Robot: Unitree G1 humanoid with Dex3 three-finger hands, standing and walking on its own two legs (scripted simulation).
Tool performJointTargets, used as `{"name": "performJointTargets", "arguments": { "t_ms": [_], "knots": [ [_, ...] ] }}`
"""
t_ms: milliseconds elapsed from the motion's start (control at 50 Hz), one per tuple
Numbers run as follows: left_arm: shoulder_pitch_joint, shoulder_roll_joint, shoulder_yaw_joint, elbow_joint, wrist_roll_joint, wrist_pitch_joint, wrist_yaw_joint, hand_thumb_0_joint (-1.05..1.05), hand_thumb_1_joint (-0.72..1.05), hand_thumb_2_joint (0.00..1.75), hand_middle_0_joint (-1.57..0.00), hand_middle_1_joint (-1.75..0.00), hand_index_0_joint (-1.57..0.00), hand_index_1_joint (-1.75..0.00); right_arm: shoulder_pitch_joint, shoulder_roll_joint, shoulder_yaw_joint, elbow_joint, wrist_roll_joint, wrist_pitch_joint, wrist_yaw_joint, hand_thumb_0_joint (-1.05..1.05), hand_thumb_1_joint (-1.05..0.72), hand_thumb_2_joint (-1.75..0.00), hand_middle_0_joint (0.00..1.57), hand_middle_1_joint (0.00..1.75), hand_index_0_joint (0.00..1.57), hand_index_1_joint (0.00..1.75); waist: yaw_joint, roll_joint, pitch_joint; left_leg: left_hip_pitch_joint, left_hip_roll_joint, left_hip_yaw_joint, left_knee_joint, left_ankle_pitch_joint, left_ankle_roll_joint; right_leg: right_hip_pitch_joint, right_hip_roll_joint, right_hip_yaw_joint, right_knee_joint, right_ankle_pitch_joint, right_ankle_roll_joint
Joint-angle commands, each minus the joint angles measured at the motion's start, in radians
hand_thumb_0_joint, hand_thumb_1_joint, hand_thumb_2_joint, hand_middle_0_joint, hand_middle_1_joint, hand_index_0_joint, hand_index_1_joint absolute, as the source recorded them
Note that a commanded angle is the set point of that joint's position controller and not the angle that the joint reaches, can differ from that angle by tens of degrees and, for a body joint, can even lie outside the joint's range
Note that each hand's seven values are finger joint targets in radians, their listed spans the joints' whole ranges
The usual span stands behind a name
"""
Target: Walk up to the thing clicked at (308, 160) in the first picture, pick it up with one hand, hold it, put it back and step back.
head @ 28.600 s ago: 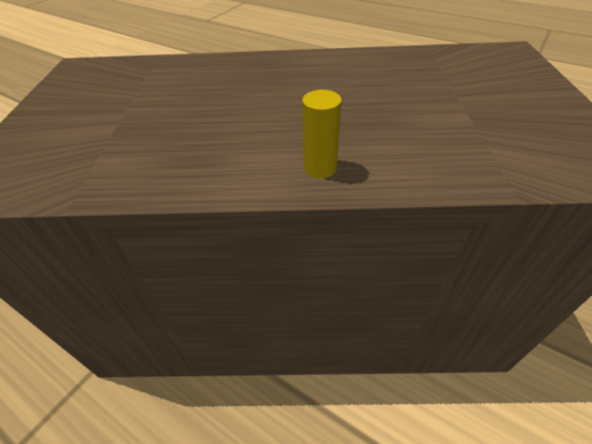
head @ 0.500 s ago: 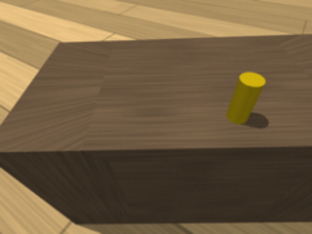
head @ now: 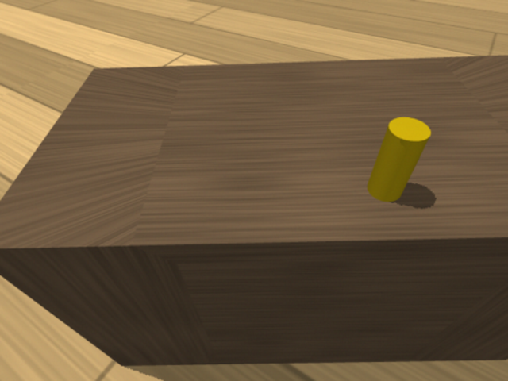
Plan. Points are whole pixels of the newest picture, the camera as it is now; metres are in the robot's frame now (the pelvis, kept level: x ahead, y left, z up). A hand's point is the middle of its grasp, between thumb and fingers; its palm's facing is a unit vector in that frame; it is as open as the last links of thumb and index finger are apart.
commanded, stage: stand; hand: right
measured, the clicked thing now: (395, 162) +0.47 -0.22 +0.09
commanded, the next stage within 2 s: step back in 0.64 s
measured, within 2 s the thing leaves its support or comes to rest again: neither
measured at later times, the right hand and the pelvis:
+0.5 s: hand out of the picture +0.07 -0.25 -0.16, palm faces -0.01 +0.94 -0.34, open 7.4 cm; pelvis +0.00 +0.00 +0.00, yaw +0 degrees
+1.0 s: hand out of the picture +0.03 -0.27 -0.17, palm faces +0.01 +0.91 -0.41, open 7.4 cm; pelvis -0.06 +0.02 -0.03, yaw -1 degrees
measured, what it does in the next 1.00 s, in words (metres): lifts its left foot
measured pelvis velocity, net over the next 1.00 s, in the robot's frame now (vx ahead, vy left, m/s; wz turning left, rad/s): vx -0.06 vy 0.02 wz -0.01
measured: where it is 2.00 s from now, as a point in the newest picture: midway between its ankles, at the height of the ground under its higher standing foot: outside the picture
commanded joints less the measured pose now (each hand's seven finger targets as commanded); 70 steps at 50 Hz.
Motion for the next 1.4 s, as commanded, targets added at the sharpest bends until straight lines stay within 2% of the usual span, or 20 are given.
{"name": "performJointTargets", "arguments": {
  "t_ms": [0, 600, 620, 700, 740, 800, 820, 840, 860, 900, 960, 1000, 1020, 1040, 1060, 1120, 1260, 1320, 1360, 1380],
  "knots": [
    [-0.027, 0.217, 0.038, -0.057, 0.004, -0.019, 0.015, 0.00, 0.90, 0.90, -0.20, -0.30, -0.20, -0.30, -0.030, -0.218, -0.041, -0.060, 0.007, -0.018, -0.019, 0.00, -0.90, -0.90, 0.20, 0.30, 0.20, 0.30, 0.002, 0.002, -0.063, 0.027, 0.097, -0.072, -0.048, 0.123, 0.042, -0.016, -0.108, 0.074, -0.051, 0.145, -0.041],
    [-0.027, 0.216, 0.039, -0.064, 0.002, -0.021, 0.016, 0.00, 0.90, 0.90, -0.20, -0.30, -0.20, -0.30, -0.030, -0.216, -0.042, -0.063, 0.006, -0.017, -0.018, 0.00, -0.90, -0.90, 0.20, 0.30, 0.20, 0.30, -0.001, 0.007, -0.070, 0.035, 0.097, -0.062, -0.041, 0.141, 0.043, -0.012, -0.111, 0.082, -0.048, 0.177, -0.041],
    [-0.040, 0.272, 0.076, -0.104, -0.015, -0.007, 0.018, 0.00, 0.90, 0.90, -0.20, -0.30, -0.20, -0.30, -0.059, -0.271, -0.064, -0.076, 0.013, -0.001, -0.016, 0.00, -0.90, -0.90, 0.20, 0.30, 0.20, 0.30, 0.005, 0.011, 0.025, -0.034, 0.085, -0.084, 0.053, 0.291, 0.067, -0.083, -0.088, 0.087, 0.056, 0.355, -0.046],
    [-0.008, 0.237, 0.079, -0.157, -0.020, 0.012, 0.024, 0.00, 0.90, 0.90, -0.20, -0.30, -0.20, -0.30, -0.032, -0.266, -0.081, -0.122, 0.028, 0.015, -0.017, 0.00, -0.90, -0.90, 0.20, 0.30, 0.20, 0.30, 0.000, 0.049, -0.120, -0.010, 0.119, -0.085, 0.125, 0.422, 0.123, -0.061, -0.053, 0.047, 0.201, 0.345, -0.077],
    [-0.010, 0.232, 0.078, -0.181, -0.013, 0.020, 0.022, 0.00, 0.90, 0.90, -0.20, -0.30, -0.20, -0.30, -0.043, -0.273, -0.091, -0.147, 0.026, 0.027, -0.018, 0.00, -0.90, -0.90, 0.20, 0.30, 0.20, 0.30, -0.003, 0.057, -0.128, -0.057, 0.110, -0.090, 0.169, 0.329, 0.141, -0.078, -0.058, 0.063, 0.231, 0.306, -0.096],
    [0.000, 0.277, 0.093, -0.216, -0.005, 0.025, 0.021, 0.00, 0.90, 0.90, -0.20, -0.30, -0.20, -0.30, -0.055, -0.248, -0.092, -0.187, 0.026, 0.041, -0.017, 0.00, -0.90, -0.90, 0.20, 0.30, 0.20, 0.30, 0.011, -0.030, -0.132, -0.115, 0.020, -0.046, 0.342, 0.136, 0.111, -0.123, -0.156, 0.172, 0.168, 0.333, -0.176],
    [-0.013, 0.314, 0.103, -0.230, 0.000, 0.026, 0.021, 0.00, 0.90, 0.90, -0.20, -0.30, -0.20, -0.30, -0.048, -0.232, -0.090, -0.196, 0.026, 0.046, -0.014, 0.00, -0.90, -0.90, 0.20, 0.30, 0.20, 0.30, 0.018, -0.123, -0.122, -0.132, -0.053, -0.012, 0.468, 0.016, 0.081, -0.154, -0.237, 0.267, 0.094, 0.373, -0.230],
    [-0.043, 0.337, 0.111, -0.254, 0.010, 0.026, 0.024, 0.00, 0.90, 0.90, -0.20, -0.30, -0.20, -0.30, -0.026, -0.218, -0.090, -0.205, 0.023, 0.055, -0.011, 0.00, -0.90, -0.90, 0.20, 0.30, 0.20, 0.30, 0.014, -0.212, -0.112, -0.179, -0.108, -0.011, 0.614, -0.302, 0.069, -0.171, -0.328, 0.354, 0.048, 0.406, -0.299],
    [-0.052, 0.347, 0.115, -0.272, 0.026, 0.023, 0.024, 0.00, 0.90, 0.90, -0.20, -0.30, -0.20, -0.30, -0.003, -0.220, -0.094, -0.211, 0.015, 0.062, -0.008, 0.00, -0.90, -0.90, 0.20, 0.30, 0.20, 0.30, 0.011, -0.209, -0.099, -0.194, -0.087, -0.079, 0.713, -0.416, 0.072, -0.215, -0.353, 0.370, 0.060, 0.389, -0.330],
    [-0.141, 0.322, 0.112, -0.310, 0.031, 0.025, 0.030, 0.00, 0.90, 0.90, -0.20, -0.30, -0.20, -0.30, 0.060, -0.223, -0.099, -0.215, 0.029, 0.060, -0.004, 0.00, -0.90, -0.90, 0.20, 0.30, 0.20, 0.30, -0.030, -0.188, -0.109, -0.170, -0.067, -0.131, 0.739, -0.386, 0.084, -0.254, -0.288, 0.257, 0.124, 0.367, -0.285],
    [-0.130, 0.291, 0.103, -0.333, 0.031, 0.036, 0.033, 0.00, 0.90, 0.90, -0.20, -0.30, -0.20, -0.30, 0.124, -0.231, -0.104, -0.213, 0.013, 0.042, -0.010, 0.00, -0.90, -0.90, 0.20, 0.30, 0.20, 0.30, -0.030, -0.179, -0.130, -0.193, -0.047, -0.060, 0.407, -0.266, 0.070, -0.131, -0.216, 0.210, 0.229, 0.339, -0.200],
    [-0.095, 0.261, 0.093, -0.341, 0.009, 0.056, 0.024, 0.00, 0.90, 0.90, -0.20, -0.30, -0.20, -0.30, 0.138, -0.232, -0.109, -0.203, -0.014, 0.027, -0.015, 0.00, -0.90, -0.90, 0.20, 0.30, 0.20, 0.30, -0.032, -0.065, -0.098, -0.097, -0.040, -0.049, 0.127, 0.004, 0.067, -0.200, -0.124, 0.160, 0.355, 0.187, -0.136],
    [-0.058, 0.202, 0.081, -0.355, 0.001, 0.061, 0.025, 0.00, 0.90, 0.90, -0.20, -0.30, -0.20, -0.30, 0.104, -0.306, -0.127, -0.229, -0.036, 0.019, -0.019, 0.00, -0.90, -0.90, 0.20, 0.30, 0.20, 0.30, -0.007, 0.127, -0.085, -0.053, 0.147, -0.327, 0.042, 0.218, 0.118, -0.316, 0.013, 0.109, 0.515, -0.022, -0.078],
    [-0.056, 0.197, 0.087, -0.353, 0.005, 0.062, 0.034, 0.00, 0.90, 0.90, -0.20, -0.30, -0.20, -0.30, 0.052, -0.391, -0.138, -0.254, -0.031, 0.015, -0.015, 0.00, -0.90, -0.90, 0.20, 0.30, 0.20, 0.30, 0.003, 0.215, -0.065, -0.081, 0.307, -0.472, 0.029, 0.439, 0.220, -0.408, 0.146, 0.096, 0.671, -0.432, -0.040],
    [-0.091, 0.225, 0.101, -0.350, 0.021, 0.063, 0.048, 0.00, 0.90, 0.90, -0.20, -0.30, -0.20, -0.30, 0.063, -0.428, -0.148, -0.265, -0.019, 0.012, -0.016, 0.00, -0.90, -0.90, 0.20, 0.30, 0.20, 0.30, -0.047, 0.236, -0.072, -0.158, 0.386, -0.580, 0.005, 0.420, 0.315, -0.378, 0.157, 0.197, 0.819, -0.508, -0.030],
    [-0.007, 0.223, 0.108, -0.307, -0.005, 0.062, 0.042, 0.00, 0.90, 0.90, -0.20, -0.30, -0.20, -0.30, -0.066, -0.315, -0.117, -0.287, -0.022, 0.004, -0.038, 0.00, -0.90, -0.90, 0.20, 0.30, 0.20, 0.30, 0.046, 0.156, -0.031, -0.096, 0.209, -0.274, 0.095, 0.436, 0.234, -0.440, 0.147, 0.232, 0.945, -0.324, -0.036],
    [-0.034, 0.205, 0.118, -0.374, 0.012, 0.044, 0.021, 0.00, 0.90, 0.90, -0.20, -0.30, -0.20, -0.30, 0.081, -0.299, -0.120, -0.307, -0.007, 0.009, -0.049, 0.00, -0.90, -0.90, 0.20, 0.30, 0.20, 0.30, -0.037, 0.147, -0.090, 0.110, 0.228, -0.247, 0.186, 0.518, 0.277, -0.388, 0.088, 0.122, 0.610, -0.333, 0.015],
    [0.033, 0.186, 0.119, -0.352, 0.013, 0.038, 0.014, 0.00, 0.90, 0.90, -0.20, -0.30, -0.20, -0.30, 0.050, -0.309, -0.119, -0.327, -0.005, 0.019, -0.042, 0.00, -0.90, -0.90, 0.20, 0.30, 0.20, 0.30, -0.020, 0.214, -0.131, 0.048, 0.200, -0.211, 0.218, 0.425, 0.234, -0.240, 0.060, 0.027, 0.359, -0.261, -0.011],
    [0.112, 0.175, 0.125, -0.310, 0.021, 0.033, 0.015, 0.00, 0.90, 0.90, -0.20, -0.30, -0.20, -0.30, 0.015, -0.308, -0.115, -0.340, 0.002, 0.031, -0.036, 0.00, -0.90, -0.90, 0.20, 0.30, 0.20, 0.30, 0.024, 0.196, -0.141, -0.053, 0.189, -0.194, 0.272, 0.353, 0.205, -0.090, 0.061, -0.018, 0.125, -0.071, -0.032],
    [0.115, 0.211, 0.135, -0.309, 0.031, 0.026, 0.017, 0.00, 0.90, 0.90, -0.20, -0.30, -0.20, -0.30, 0.018, -0.277, -0.103, -0.342, 0.010, 0.034, -0.034, 0.00, -0.90, -0.90, 0.20, 0.30, 0.20, 0.30, 0.027, 0.136, -0.136, -0.167, 0.154, -0.183, 0.299, 0.238, 0.153, -0.002, 0.028, 0.043, 0.096, 0.026, -0.052]
  ]
}}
